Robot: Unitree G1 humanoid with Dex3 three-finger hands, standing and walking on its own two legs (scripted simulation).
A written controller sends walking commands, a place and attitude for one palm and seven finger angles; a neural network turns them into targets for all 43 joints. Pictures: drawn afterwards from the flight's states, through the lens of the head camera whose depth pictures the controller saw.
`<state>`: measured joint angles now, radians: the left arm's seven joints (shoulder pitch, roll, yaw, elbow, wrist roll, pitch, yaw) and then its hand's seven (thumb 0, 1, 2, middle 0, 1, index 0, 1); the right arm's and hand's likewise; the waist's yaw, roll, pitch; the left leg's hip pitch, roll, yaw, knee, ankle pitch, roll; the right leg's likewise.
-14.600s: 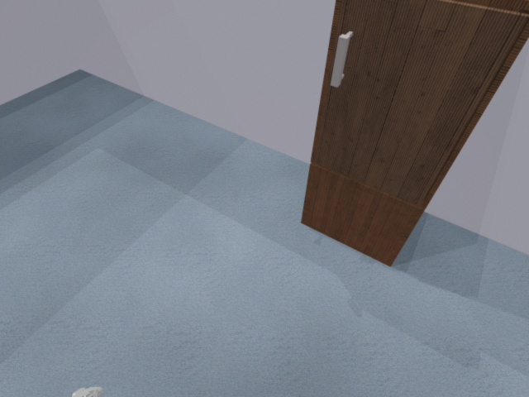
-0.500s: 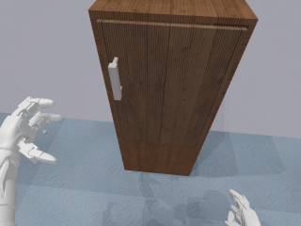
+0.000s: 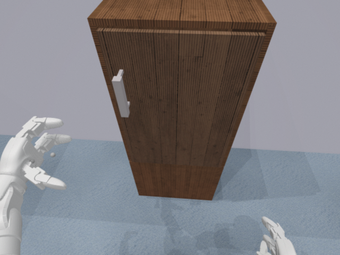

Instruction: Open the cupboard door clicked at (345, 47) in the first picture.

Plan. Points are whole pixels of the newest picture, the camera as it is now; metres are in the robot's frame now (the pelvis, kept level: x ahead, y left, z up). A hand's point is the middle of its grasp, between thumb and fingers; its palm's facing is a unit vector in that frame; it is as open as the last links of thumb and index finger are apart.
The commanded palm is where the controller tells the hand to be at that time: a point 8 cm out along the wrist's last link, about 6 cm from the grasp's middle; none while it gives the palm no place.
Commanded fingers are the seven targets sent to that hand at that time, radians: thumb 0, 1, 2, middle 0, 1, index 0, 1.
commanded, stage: move the hooked fingers beside the handle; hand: left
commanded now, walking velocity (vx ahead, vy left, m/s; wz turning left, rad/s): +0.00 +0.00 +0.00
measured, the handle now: (123, 93) +0.53 +0.18 +0.09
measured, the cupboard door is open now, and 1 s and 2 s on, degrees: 0 0 0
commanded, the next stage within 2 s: none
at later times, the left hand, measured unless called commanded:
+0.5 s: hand (71, 137) +0.34 +0.26 +0.11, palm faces +0.02 -1.00 -0.01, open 14.0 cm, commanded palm +0.32 +0.31 +0.11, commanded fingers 0.00 -0.50 0.30 -0.30 -1.20 -0.30 -1.20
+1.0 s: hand (81, 120) +0.40 +0.25 +0.10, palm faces -0.02 -1.00 +0.02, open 14.0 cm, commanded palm +0.38 +0.30 +0.10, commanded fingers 0.00 -0.50 0.30 -0.30 -1.20 -0.30 -1.20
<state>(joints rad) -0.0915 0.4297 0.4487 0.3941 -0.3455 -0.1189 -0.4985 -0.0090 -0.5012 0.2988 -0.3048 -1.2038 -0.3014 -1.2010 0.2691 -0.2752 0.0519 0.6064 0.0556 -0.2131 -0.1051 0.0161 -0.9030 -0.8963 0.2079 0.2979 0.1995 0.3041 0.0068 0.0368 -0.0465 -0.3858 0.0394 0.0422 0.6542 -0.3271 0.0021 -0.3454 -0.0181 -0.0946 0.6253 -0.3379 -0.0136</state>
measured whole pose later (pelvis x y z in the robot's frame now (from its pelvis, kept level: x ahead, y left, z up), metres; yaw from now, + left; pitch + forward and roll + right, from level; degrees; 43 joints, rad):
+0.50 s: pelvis -0.01 -0.01 +0.00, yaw -1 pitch +5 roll +0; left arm -0.32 0.45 0.43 0.64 -0.29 -0.18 -0.47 -0.01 -0.50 0.30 -0.31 -1.20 -0.30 -1.20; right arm 0.29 -0.29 0.05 0.63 0.06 -0.17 -0.11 0.01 -0.90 -0.90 0.21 0.30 0.20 0.30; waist -0.03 0.03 -0.04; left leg -0.43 0.05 0.05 0.67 -0.32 0.00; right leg -0.40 -0.01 -0.09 0.65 -0.33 -0.02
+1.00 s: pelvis -0.01 +0.01 -0.01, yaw -1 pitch +9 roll -1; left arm -0.56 0.49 0.42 0.89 -0.24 -0.24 -0.45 -0.01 -0.50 0.30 -0.30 -1.20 -0.30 -1.20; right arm 0.34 -0.28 0.04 0.63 0.05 -0.09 -0.08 0.01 -0.90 -0.90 0.21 0.30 0.20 0.30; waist -0.06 0.01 -0.06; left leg -0.53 0.04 0.06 0.73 -0.34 0.02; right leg -0.50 -0.02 -0.07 0.68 -0.34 0.00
